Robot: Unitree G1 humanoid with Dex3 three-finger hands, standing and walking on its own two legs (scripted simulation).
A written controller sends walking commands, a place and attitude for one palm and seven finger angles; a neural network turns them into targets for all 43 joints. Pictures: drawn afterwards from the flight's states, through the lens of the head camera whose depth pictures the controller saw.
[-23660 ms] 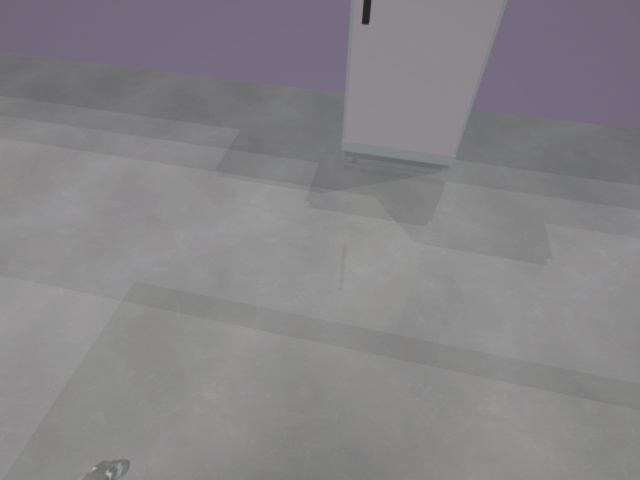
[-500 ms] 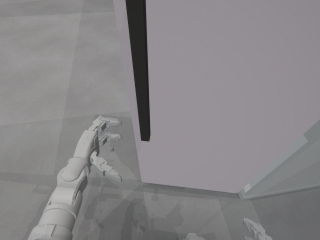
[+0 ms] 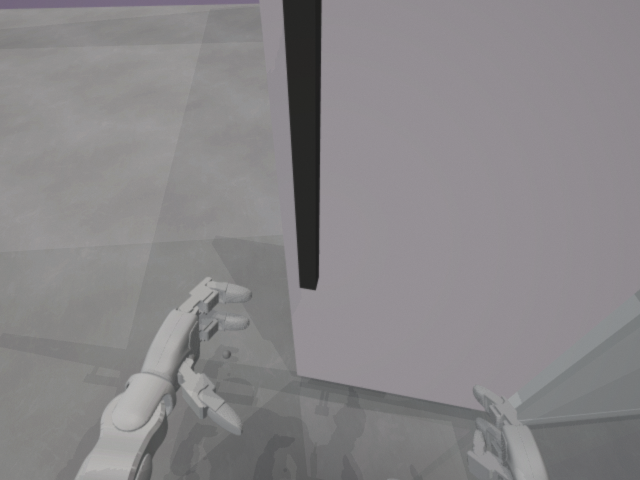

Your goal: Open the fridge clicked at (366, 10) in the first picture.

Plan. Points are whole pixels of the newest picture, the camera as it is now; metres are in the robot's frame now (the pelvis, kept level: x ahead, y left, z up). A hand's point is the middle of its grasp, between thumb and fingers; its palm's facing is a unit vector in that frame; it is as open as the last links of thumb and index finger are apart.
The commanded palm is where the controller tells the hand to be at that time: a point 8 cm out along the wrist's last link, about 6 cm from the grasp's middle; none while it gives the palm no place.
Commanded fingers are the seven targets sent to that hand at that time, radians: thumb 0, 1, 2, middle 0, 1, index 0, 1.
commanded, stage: draw the hand back to the body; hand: left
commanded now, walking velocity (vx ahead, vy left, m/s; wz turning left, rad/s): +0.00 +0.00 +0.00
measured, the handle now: (310, 155) +0.44 +0.04 +0.19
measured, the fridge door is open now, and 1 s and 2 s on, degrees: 74 74 74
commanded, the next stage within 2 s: step back with the hand held close in 1.56 s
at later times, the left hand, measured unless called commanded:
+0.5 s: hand (157, 343) +0.23 +0.17 +0.12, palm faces +0.03 -1.00 -0.07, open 14.6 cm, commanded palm +0.20 +0.23 +0.13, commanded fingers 0.00 -0.30 0.32 -0.24 -1.00 -0.24 -1.00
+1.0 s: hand (30, 328) +0.22 +0.26 +0.17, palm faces +0.39 -0.85 -0.35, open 10.6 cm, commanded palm +0.17 +0.30 +0.20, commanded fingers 0.00 0.61 0.76 -0.21 -0.47 -0.21 -0.47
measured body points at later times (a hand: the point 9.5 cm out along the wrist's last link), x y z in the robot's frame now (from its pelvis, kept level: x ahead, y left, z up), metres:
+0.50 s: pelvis +0.00 -0.01 +0.01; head +0.00 -0.02 +0.46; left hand +0.22 +0.23 +0.13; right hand +0.17 -0.24 -0.06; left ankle -0.03 +0.11 -0.70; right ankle +0.03 -0.13 -0.70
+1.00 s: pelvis +0.02 +0.01 +0.04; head -0.01 +0.00 +0.49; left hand +0.19 +0.30 +0.19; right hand +0.20 -0.20 -0.04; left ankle -0.03 +0.11 -0.70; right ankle +0.03 -0.13 -0.70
